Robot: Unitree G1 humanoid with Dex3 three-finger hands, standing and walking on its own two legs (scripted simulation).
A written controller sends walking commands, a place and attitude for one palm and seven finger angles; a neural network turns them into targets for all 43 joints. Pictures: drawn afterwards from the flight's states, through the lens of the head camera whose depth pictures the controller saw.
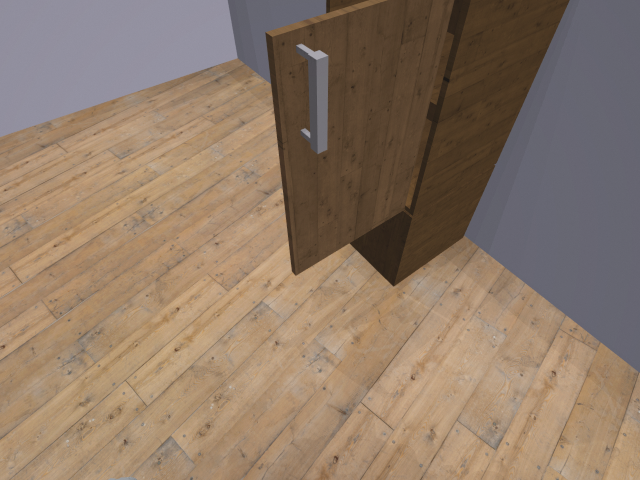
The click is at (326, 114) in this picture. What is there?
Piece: cupboard door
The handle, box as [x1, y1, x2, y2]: [296, 44, 327, 153]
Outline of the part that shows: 299,44 296,45 296,51 308,60 310,131 309,132 304,128 300,131 301,135 311,144 311,148 318,153 326,149 327,55 319,50 314,52 304,45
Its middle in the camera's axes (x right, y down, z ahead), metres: -0.02 -0.22 +0.61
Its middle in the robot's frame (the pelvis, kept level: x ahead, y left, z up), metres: +0.63 +0.05 +0.13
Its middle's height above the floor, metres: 0.92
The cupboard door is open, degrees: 90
